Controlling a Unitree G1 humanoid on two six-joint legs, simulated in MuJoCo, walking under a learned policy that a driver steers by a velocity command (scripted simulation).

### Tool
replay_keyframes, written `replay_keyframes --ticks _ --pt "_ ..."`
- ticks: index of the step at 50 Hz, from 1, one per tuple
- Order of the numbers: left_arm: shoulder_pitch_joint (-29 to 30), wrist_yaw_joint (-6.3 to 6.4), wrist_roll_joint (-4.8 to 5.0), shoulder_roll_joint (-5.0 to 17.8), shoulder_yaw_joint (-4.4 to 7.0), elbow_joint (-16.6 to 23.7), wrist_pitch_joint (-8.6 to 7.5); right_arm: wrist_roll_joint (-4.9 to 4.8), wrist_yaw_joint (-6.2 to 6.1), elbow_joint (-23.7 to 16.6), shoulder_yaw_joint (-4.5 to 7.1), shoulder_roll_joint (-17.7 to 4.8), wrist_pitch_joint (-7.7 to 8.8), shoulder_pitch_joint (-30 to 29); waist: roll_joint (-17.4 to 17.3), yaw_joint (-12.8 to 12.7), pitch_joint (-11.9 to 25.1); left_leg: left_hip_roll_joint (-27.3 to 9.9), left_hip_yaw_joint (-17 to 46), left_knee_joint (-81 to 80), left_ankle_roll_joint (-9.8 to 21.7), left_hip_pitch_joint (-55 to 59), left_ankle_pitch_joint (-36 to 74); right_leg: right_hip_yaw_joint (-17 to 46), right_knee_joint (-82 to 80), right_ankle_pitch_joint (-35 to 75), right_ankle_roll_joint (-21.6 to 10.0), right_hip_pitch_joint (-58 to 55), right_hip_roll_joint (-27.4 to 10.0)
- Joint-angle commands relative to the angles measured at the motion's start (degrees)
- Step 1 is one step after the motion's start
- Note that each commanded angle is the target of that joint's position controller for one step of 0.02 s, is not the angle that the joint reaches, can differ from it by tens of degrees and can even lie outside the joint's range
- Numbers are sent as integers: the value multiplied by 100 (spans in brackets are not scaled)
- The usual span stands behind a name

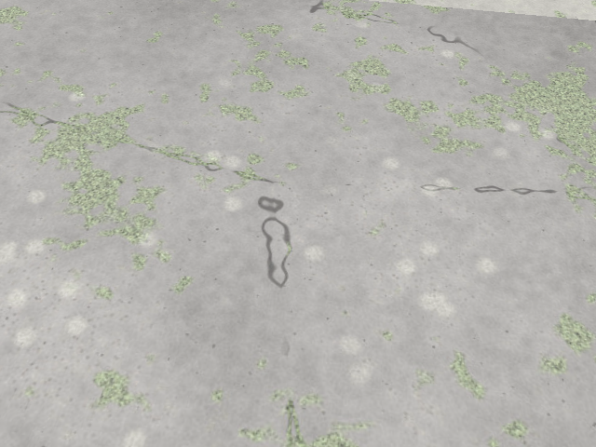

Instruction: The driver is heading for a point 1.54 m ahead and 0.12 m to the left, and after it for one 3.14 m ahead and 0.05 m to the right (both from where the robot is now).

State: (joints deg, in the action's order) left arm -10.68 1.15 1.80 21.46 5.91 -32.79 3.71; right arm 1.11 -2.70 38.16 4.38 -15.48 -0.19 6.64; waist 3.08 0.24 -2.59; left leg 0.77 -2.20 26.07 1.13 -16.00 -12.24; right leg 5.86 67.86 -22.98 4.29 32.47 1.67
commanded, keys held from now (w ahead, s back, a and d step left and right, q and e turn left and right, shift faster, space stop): e+shift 0.06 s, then shift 0.08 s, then q+shift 0.08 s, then w+q+shift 0.58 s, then w+shift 0.04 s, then w+e+shift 0.16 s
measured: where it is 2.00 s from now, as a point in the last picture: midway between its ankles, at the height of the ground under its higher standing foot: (228, 145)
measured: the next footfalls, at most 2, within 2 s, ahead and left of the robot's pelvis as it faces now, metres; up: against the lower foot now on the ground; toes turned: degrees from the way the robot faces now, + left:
right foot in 0.26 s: +0.04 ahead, -0.17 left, +0.00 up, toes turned -9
left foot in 0.78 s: +0.41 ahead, +0.10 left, +0.00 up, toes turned +20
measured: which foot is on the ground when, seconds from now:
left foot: down 0.00-0.24, up 0.26-0.76, down 0.78-1.00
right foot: up 0.00-0.24, down 0.26-0.80, up 0.82-1.00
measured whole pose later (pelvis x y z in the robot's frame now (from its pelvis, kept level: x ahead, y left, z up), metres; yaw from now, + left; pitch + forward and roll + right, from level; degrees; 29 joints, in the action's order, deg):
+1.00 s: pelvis +0.43 +0.08 -0.01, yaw +18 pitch +0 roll +1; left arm -12.5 -2.0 -1.6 14.3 0.8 -42.6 -2.8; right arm 1.4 1.3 46.8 3.2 -16.3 3.4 20.9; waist 1.6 0.0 -1.4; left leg 8.5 -4.0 25.2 8.7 -7.2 -18.9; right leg 3.0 71.5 -10.7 -1.8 36.5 -9.0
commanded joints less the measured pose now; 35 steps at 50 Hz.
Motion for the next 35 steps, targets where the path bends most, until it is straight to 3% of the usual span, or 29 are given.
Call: replay_keyframes --ticks 1,4,6,9,10,11,12,13,14,15,16,18,20,22,23,24,26,32,34,35 --pt "305 -18 27 294 74 535 -67 36 -103 -359 197 -845 5 -42 -1090 186 444 -1507 867 -993 1108 1173 1274 -358 -95 267 192 822 -485" --pt "469 -72 -51 140 -2 630 -88 17 -33 -265 275 -1038 -34 145 -1110 318 667 -1728 580 -944 1222 1449 1620 -449 -875 122 216 519 -679" --pt "397 -103 -100 45 -48 608 -99 -37 59 -240 315 -1174 -54 48 -1132 243 763 -1740 299 -866 1206 1185 1954 -618 -1523 28 121 -152 -592" --pt "209 -118 -123 36 -49 495 -79 -215 193 -122 305 -1239 -22 93 -1248 146 798 -1762 268 -597 1157 1023 2244 -754 -2629 65 -83 -968 -303" --pt "13 -120 -138 -18 -54 397 -75 -292 226 -72 264 -1193 -8 36 -1213 -5 820 -1720 272 -392 1062 959 2227 -746 -3364 405 -222 -1397 -217" --pt "-343 -122 -155 -73 -60 206 -82 -359 256 -16 167 -997 12 -40 -1110 -214 858 -1596 188 -114 861 641 2041 -776 -4433 1169 -407 -2198 -129" --pt "-650 -99 -169 -114 -94 35 -90 -307 346 137 -36 -488 89 244 -710 -276 1131 -1337 -22 45 442 -100 645 -560 -4915 1543 -513 -3493 -254" --pt "-1248 -18 -132 450 34 -18 -109 -47 460 3 -212 -112 127 264 605 -340 1450 -745 -477 1548 -55 -1388 -1852 1016 -4706 1719 -876 -4696 -1586" --pt "-1388 -10 -189 1144 219 -19 -170 -216 456 -166 -111 -419 155 131 1308 -574 1145 -400 -309 2763 -197 -2738 -2618 2267 -5285 -846 -1934 -4096 -2650" --pt "-1373 -46 -215 956 201 -37 -346 -430 397 -260 64 -1007 179 -317 820 -881 670 -543 295 3583 -119 -3098 -2206 2464 -5740 -2504 -2077 -3591 -2533" --pt "-1095 -42 -201 757 112 -131 -510 -497 395 -279 128 -1048 192 -300 1052 -675 213 -543 516 3839 -26 -3481 -1651 2175 -5896 -2661 -1784 -3440 -2318" --pt "-623 -16 -167 333 -37 -155 -737 -356 375 -38 188 -1008 215 109 970 -350 -36 -632 772 3934 -53 -3554 -579 1280 -6008 -1753 -1334 -3267 -2007" --pt "-613 7 -208 99 -90 -204 -907 -335 376 89 184 -830 233 322 708 -238 -53 -600 791 4202 -135 -3541 227 569 -6137 -921 -1128 -3238 -1877" --pt "-678 17 -250 41 -79 -280 -988 -355 380 105 158 -669 212 405 480 -199 -46 -629 800 4280 -244 -3668 697 -2 -6200 -345 -1070 -3297 -1851" --pt "-885 -58 -500 154 -111 -444 -889 291 612 186 146 -616 8 330 -23 -158 -98 -443 435 4317 -275 -3269 572 -429 -6319 -227 -911 -2818 -1706" --pt "-891 -76 -513 163 -86 -473 -875 240 720 135 157 -556 -82 273 153 -148 -231 -455 362 4318 -299 -3309 688 -653 -6347 -126 -893 -2688 -1660" --pt "-954 -64 -475 111 -103 -572 -900 100 817 84 143 -536 -147 135 321 -140 -379 -532 377 4253 -279 -3536 936 -886 -6387 -89 -915 -2717 -1734" --pt "-1245 22 -474 165 -63 -1011 -957 117 940 -231 14 -513 -123 -671 130 -266 -851 -785 -149 2959 256 -3771 759 -1682 -6588 460 -931 -3662 -1944" --pt "-1434 27 -490 187 -62 -1205 -908 90 928 -397 -75 -409 -125 -955 114 -343 -945 -735 -494 2507 563 -3659 300 -2014 -6367 1603 -932 -4110 -1958" --pt "-1352 21 -485 234 -68 -1246 -875 58 885 -435 -112 -361 -125 -879 117 -215 -835 -560 -727 2163 764 -3162 19 -2300 -5989 3168 -872 -4160 -1883"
